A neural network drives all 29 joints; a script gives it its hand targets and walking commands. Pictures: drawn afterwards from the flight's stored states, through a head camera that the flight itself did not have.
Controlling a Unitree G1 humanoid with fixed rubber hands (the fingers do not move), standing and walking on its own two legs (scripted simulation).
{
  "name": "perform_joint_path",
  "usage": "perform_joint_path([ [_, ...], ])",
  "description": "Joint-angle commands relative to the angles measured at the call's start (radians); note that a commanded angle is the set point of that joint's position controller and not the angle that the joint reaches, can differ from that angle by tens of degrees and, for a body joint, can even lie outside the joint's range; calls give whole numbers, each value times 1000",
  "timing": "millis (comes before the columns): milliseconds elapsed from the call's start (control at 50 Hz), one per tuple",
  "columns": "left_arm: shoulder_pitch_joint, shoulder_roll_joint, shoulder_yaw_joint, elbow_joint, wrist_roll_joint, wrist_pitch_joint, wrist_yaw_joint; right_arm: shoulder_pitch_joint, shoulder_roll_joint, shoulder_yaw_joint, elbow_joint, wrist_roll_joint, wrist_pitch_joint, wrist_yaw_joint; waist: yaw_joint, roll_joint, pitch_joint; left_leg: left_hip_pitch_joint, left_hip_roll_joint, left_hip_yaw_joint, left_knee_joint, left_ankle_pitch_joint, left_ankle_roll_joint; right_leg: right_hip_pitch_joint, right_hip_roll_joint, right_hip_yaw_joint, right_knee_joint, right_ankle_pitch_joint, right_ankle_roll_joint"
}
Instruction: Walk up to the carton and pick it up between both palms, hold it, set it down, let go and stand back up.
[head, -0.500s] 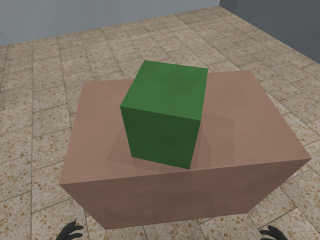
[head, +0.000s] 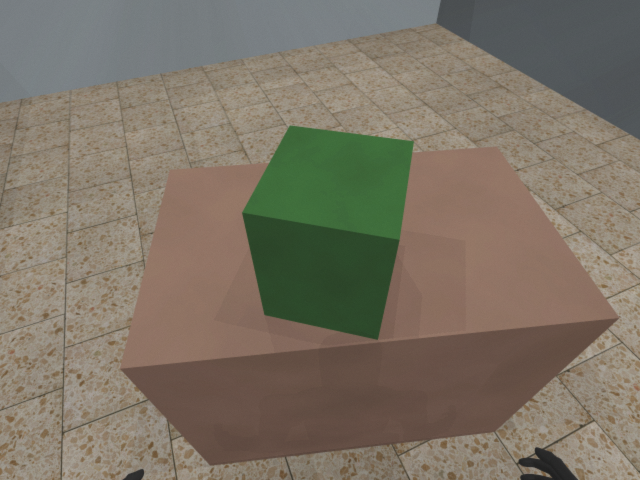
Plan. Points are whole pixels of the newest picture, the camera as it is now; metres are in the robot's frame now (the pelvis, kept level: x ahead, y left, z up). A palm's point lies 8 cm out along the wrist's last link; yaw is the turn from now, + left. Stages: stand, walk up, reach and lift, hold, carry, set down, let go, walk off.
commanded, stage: stand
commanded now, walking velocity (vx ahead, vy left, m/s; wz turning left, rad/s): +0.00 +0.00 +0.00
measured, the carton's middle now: (334, 233) +0.48 -0.02 +0.01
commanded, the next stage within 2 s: none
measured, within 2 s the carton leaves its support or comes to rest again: neither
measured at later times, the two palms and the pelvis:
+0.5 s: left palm out of the picture +0.09 +0.28 -0.11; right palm out of the picture +0.08 -0.29 -0.10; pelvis +0.00 -0.01 +0.00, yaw +0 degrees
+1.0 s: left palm out of the picture +0.08 +0.28 -0.11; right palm out of the picture +0.08 -0.29 -0.10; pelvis +0.00 -0.01 +0.00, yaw +0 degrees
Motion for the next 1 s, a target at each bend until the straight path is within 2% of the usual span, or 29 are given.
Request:
perform_joint_path([
  [0, -48, 208, 65, 1, 84, -18, 4, -47, -251, -67, 47, -115, -21, -10, 65, -8, -77, -42, 139, -158, -128, 112, 29, 20, -99, 54, 10, 108, -63],
  [40, -54, 227, 68, 15, 94, -17, 6, -92, -260, -80, 46, -107, -21, -6, 73, 23, -65, -54, 133, -148, -162, 2, 34, -5, -91, 55, -11, 62, -58],
  [60, -54, 219, 57, 22, 95, -19, 1, -82, -261, -75, 33, -107, -17, -5, 60, 75, -40, -45, 123, -128, -152, 39, 15, -4, -101, 63, -24, 85, -56],
  [80, -73, 218, 62, 16, 87, -23, 5, -46, -223, -66, 43, -103, -21, -5, 62, 30, -70, -44, 122, -146, -143, 86, 36, 9, -107, 76, -4, 64, -69],
  [120, -65, 213, 59, 20, 91, -29, 2, -44, -256, -72, 51, -102, -25, -8, 62, -17, -21, -72, 121, -160, -172, -10, 30, -15, -91, 57, -20, 58, -66],
  [140, -83, 227, 58, 35, 93, -28, -2, -51, -245, -59, 67, -111, -15, -15, 67, 50, -42, -36, 124, -134, -164, 14, 27, -35, -104, 73, -19, 50, -60],
  [180, -61, 199, 57, 39, 86, -22, -2, -69, -251, -74, 59, -110, -17, -8, 61, 95, -1, -119, 157, -189, -206, -30, 37, -15, -82, 71, 11, 25, -68],
  [200, -75, 205, 58, 29, 92, -17, -1, -86, -245, -65, 47, -103, -16, -10, 62, 10, -20, -94, 145, -177, -197, -13, 34, -20, -88, 51, 12, 44, -77],
  [220, -55, 209, 54, 29, 92, -23, -2, -80, -255, -67, 64, -96, -19, -11, 77, 17, -58, -89, 166, -200, -205, -65, 45, 2, -75, 54, 9, 12, -62],
  [280, -116, 254, 76, 37, 99, -21, 6, -71, -241, -69, 70, -112, -23, -3, 54, -6, -61, -34, 120, -150, -166, 19, 25, -4, -93, 69, -14, 48, -67],
  [300, -90, 217, 63, 36, 86, -19, 7, -102, -259, -74, 68, -118, -17, -3, 82, 21, -71, -25, 126, -139, -135, 78, 22, -15, -101, 73, -25, 75, -70],
  [360, -89, 196, 48, 50, 83, -30, 6, -38, -244, -74, 90, -95, -19, -8, 42, -5, -80, -7, 131, -143, -148, 132, 20, 0, -101, 59, -4, 173, -62],
  [380, -75, 214, 54, 54, 97, -23, 5, -33, -244, -75, 104, -101, -19, -6, 42, 44, -86, 25, 121, -118, -123, 158, 16, -8, -103, 70, -15, 197, -65],
  [400, -74, 223, 65, 46, 91, -26, 4, -82, -248, -70, 83, -106, -17, 0, 67, 8, -102, 21, 131, -121, -126, 188, 24, 10, -109, 65, 2, 182, -69],
  [420, -80, 207, 49, 44, 80, -27, 1, -48, -256, -76, 89, -93, -11, -4, 35, 48, -145, 36, 141, -139, -137, 145, 30, 5, -106, 71, -14, 166, -57],
  [440, -123, 210, 52, 46, 93, -30, -1, -29, -229, -64, 101, -91, -11, -9, 25, -5, -104, 41, 154, -154, -156, 168, 34, -2, -108, 55, -10, 147, -60],
  [460, -75, 213, 57, 50, 84, -29, 7, -34, -262, -77, 103, -98, -13, -13, 51, 13, -69, 3, 143, -140, -145, 131, 36, -8, -111, 74, -33, 151, -57],
  [560, -84, 226, 57, 49, 89, -24, 12, -32, -246, -62, 110, -105, -14, -8, 30, 16, -55, 3, 127, -151, -159, 109, 27, 1, -115, 71, -32, 115, -67],
  [600, -66, 238, 66, 69, 88, -29, 6, -77, -258, -69, 107, -104, -12, -9, 61, -24, -51, -38, 137, -164, -167, 67, 39, 30, -103, 59, -39, 85, -50],
  [620, -92, 220, 52, 70, 91, -29, 5, -94, -246, -65, 94, -104, -9, -7, 39, 30, -56, -24, 118, -120, -155, 56, 26, -9, -113, 70, -45, 108, -61],
  [640, -86, 197, 47, 61, 92, -24, 8, -94, -246, -68, 95, -112, -8, -12, 52, 51, -37, -39, 113, -136, -169, 38, 24, 22, -118, 67, -35, 128, -67],
  [660, -78, 240, 65, 60, 94, -29, 9, -80, -235, -56, 110, -105, -12, -1, 57, -11, -64, -23, 129, -140, -164, 62, 26, 13, -116, 78, -21, 102, -69],
  [720, -60, 227, 48, 77, 82, -22, 12, -60, -238, -60, 107, -96, -14, -7, 45, 39, -27, -36, 149, -158, -173, 73, 43, -8, -107, 89, -40, 85, -66],
  [760, -116, 223, 65, 71, 91, -21, 12, -83, -238, -64, 113, -109, -25, -2, 53, -38, -62, -45, 141, -150, -185, 63, 34, 24, -101, 62, -24, 99, -61],
  [780, -109, 231, 63, 60, 95, -30, 10, -98, -222, -60, 102, -106, -20, -5, 69, -10, -69, -14, 134, -138, -178, 97, 35, 17, -118, 83, -37, 86, -71],
  [820, -112, 249, 69, 60, 92, -26, 9, -113, -238, -62, 112, -111, -8, -10, 53, 55, -13, -34, 112, -111, -152, 132, 24, -9, -109, 84, -57, 140, -60],
  [920, -80, 243, 69, 86, 87, -24, 8, -87, -229, -65, 114, -105, -15, -5, 63, -40, -78, 29, 122, -122, -150, 84, 25, 1, -119, 77, -64, 76, -61],
  [960, -70, 217, 54, 74, 76, -24, 10, -89, -231, -53, 122, -104, -10, -8, 61, 34, -53, -24, 120, -135, -174, 0, 33, 9, -111, 98, -62, 47, -59],
  [980, -82, 202, 43, 94, 88, -25, 12, -105, -235, -62, 113, -103, -13, -7, 49, 24, -15, -58, 125, -133, -175, -33, 35, -14, -115, 89, -81, 67, -63],
])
